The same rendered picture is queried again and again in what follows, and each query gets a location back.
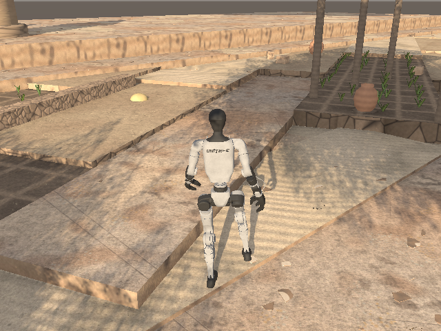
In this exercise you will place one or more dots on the right robot forearm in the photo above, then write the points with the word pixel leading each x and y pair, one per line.
pixel 253 183

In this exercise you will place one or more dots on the right robot shin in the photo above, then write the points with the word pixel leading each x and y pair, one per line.
pixel 243 232

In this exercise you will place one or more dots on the robot right hand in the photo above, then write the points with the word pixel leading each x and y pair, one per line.
pixel 261 202

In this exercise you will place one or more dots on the robot left hand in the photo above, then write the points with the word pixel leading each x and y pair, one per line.
pixel 195 182

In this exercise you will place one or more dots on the robot right upper arm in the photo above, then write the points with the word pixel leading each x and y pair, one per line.
pixel 240 145

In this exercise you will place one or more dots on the robot left upper arm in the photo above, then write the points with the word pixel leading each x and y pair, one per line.
pixel 196 147

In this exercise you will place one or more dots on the left robot forearm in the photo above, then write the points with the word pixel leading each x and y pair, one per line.
pixel 188 178

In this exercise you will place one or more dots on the robot right foot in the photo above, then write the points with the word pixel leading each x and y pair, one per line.
pixel 247 255

